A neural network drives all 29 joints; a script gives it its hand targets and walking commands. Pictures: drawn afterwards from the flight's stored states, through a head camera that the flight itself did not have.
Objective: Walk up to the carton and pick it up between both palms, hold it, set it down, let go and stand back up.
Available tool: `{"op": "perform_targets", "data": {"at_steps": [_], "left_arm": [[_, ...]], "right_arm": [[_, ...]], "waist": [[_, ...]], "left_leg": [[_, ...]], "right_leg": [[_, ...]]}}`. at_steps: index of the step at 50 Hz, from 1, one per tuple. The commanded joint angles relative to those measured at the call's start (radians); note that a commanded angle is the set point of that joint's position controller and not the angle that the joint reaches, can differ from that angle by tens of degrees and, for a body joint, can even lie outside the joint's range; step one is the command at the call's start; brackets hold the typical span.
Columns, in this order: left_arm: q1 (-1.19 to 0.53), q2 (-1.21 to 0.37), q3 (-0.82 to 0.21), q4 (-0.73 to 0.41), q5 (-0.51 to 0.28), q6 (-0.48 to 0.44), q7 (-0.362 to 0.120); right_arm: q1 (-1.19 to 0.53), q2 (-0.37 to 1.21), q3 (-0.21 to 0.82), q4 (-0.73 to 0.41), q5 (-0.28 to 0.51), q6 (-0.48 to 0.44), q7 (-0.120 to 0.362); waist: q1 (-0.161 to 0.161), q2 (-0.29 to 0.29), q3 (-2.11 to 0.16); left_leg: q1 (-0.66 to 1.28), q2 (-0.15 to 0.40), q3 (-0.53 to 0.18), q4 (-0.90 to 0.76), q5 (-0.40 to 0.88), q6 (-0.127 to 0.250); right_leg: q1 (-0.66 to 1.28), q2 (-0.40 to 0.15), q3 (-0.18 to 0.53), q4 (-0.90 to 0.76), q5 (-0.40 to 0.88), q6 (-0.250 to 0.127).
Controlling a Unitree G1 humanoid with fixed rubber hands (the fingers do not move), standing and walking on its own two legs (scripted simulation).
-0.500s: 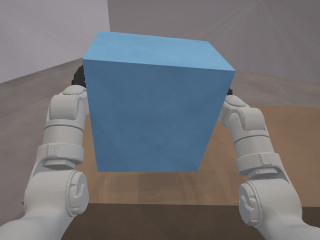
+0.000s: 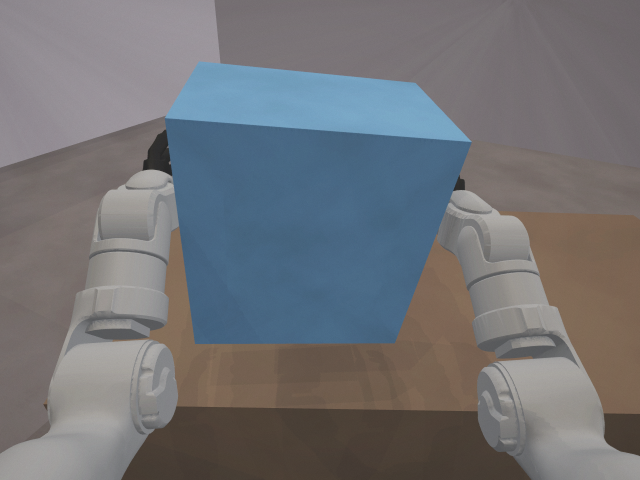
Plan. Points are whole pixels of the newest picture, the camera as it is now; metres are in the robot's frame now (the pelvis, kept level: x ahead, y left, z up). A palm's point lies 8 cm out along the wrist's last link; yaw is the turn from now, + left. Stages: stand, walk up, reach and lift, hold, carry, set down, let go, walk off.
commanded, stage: hold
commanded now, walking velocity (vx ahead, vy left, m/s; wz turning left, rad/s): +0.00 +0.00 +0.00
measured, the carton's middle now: (304, 213) +0.36 +0.03 +0.24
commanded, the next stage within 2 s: set down in 0.60 s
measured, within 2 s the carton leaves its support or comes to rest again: neither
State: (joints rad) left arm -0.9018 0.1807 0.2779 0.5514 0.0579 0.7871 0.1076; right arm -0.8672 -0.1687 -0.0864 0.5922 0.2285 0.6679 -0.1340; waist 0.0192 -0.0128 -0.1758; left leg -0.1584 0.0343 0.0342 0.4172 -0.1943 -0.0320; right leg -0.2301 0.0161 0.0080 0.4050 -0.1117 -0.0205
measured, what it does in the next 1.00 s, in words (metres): stands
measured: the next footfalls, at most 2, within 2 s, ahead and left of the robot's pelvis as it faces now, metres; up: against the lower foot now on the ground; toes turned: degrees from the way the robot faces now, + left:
none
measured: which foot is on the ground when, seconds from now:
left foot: down 0.00-1.00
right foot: down 0.00-1.00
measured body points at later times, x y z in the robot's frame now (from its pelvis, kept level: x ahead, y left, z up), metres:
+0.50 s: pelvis +0.00 +0.00 +0.00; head -0.10 +0.00 +0.44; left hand +0.37 +0.21 +0.27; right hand +0.39 -0.14 +0.26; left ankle +0.02 +0.14 -0.74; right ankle +0.07 -0.10 -0.74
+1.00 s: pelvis +0.00 +0.00 +0.00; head -0.09 +0.00 +0.44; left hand +0.38 +0.21 +0.28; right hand +0.39 -0.14 +0.25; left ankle +0.02 +0.14 -0.74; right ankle +0.07 -0.10 -0.74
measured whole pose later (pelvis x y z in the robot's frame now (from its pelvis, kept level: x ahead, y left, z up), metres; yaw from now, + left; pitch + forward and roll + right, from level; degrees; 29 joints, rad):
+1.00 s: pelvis +0.00 +0.00 +0.00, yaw +0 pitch -5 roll +1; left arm -0.95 0.18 0.32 0.62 0.14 0.71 0.06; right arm -0.89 -0.15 -0.09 0.73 0.23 0.49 -0.11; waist 0.02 -0.01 -0.15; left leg -0.14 0.03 0.03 0.42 -0.19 -0.03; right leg -0.22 0.02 0.01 0.41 -0.11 -0.02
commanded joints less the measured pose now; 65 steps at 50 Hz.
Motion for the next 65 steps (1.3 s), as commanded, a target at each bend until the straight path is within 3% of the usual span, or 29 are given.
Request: {"op": "perform_targets", "data": {"at_steps": [1,30,31,33,38,42,46,49,53,57,65], "left_arm": [[-0.997,-0.717,-0.443,-0.289,-0.243,-0.060,-0.215],[-0.996,-0.720,-0.445,-0.288,-0.249,-0.061,-0.215],[-0.933,-0.706,-0.370,-0.346,-0.193,-0.051,-0.203],[-0.963,-0.713,-0.387,-0.339,-0.206,-0.049,-0.200],[-1.026,-0.707,-0.385,-0.295,-0.212,-0.083,-0.198],[-1.009,-0.675,-0.307,-0.191,-0.157,-0.130,-0.213],[-0.887,-0.607,-0.178,-0.039,-0.051,-0.166,-0.246],[-0.806,-0.599,-0.135,0.000,-0.010,-0.178,-0.268],[-0.774,-0.636,-0.191,-0.024,-0.029,-0.213,-0.266],[-0.825,-0.698,-0.303,-0.129,-0.082,-0.252,-0.226],[-0.849,-0.779,-0.457,-0.324,-0.150,-0.300,-0.141]], "right_arm": [[-1.169,0.686,0.284,-0.338,0.210,-0.057,0.087],[-1.170,0.689,0.286,-0.348,0.211,-0.059,0.087],[-1.090,0.715,0.322,-0.349,0.254,-0.044,0.094],[-1.132,0.701,0.311,-0.355,0.257,-0.051,0.097],[-1.195,0.684,0.270,-0.307,0.210,-0.099,0.115],[-1.179,0.677,0.216,-0.228,0.125,-0.165,0.142],[-1.082,0.637,0.141,-0.071,0.013,-0.242,0.172],[-1.060,0.608,0.112,-0.051,-0.022,-0.302,0.180],[-1.114,0.597,0.130,-0.144,-0.032,-0.382,0.174],[-1.121,0.622,0.182,-0.218,-0.014,-0.432,0.176],[-1.022,0.664,0.305,-0.235,0.050,-0.449,0.189]], "waist": [[-0.169,0.053,-0.424],[-0.170,0.053,-0.437],[-0.090,0.070,-0.419],[-0.108,0.070,-0.414],[-0.115,0.077,-0.424],[-0.086,0.064,-0.355],[-0.047,0.041,-0.223],[-0.031,0.023,-0.174],[-0.029,0.005,-0.240],[-0.036,0.018,-0.366],[-0.031,0.052,-0.515]], "left_leg": [[-0.163,-0.087,-0.084,-0.084,0.020,0.026],[-0.165,-0.087,-0.085,-0.080,0.021,0.026],[-0.087,-0.106,-0.080,-0.115,0.056,0.032],[-0.086,-0.105,-0.081,-0.105,0.059,0.029],[-0.102,-0.094,-0.090,-0.105,0.012,0.021],[-0.119,-0.081,-0.081,-0.128,-0.068,0.025],[-0.134,-0.064,-0.065,-0.178,-0.145,0.042],[-0.139,-0.059,-0.053,-0.200,-0.156,0.055],[-0.111,-0.055,-0.052,-0.200,-0.120,0.059],[-0.072,-0.055,-0.055,-0.183,-0.060,0.052],[0.094,-0.064,-0.064,-0.098,0.168,0.005]], "right_leg": [[0.357,0.017,0.041,-0.099,0.175,0.023],[0.360,0.012,0.049,-0.103,0.167,0.024],[0.414,0.036,0.033,-0.092,0.134,0.011],[0.381,0.042,0.026,-0.091,0.130,0.011],[0.330,0.038,0.014,-0.090,0.062,-0.002],[0.284,0.024,0.004,-0.109,-0.049,-0.007],[0.299,0.022,-0.018,-0.128,-0.160,-0.006],[0.339,0.028,-0.029,-0.134,-0.178,0.002],[0.379,0.037,-0.051,-0.132,-0.121,0.015],[0.398,0.050,-0.073,-0.109,-0.036,0.023],[0.330,0.060,-0.076,-0.107,0.089,0.018]]}}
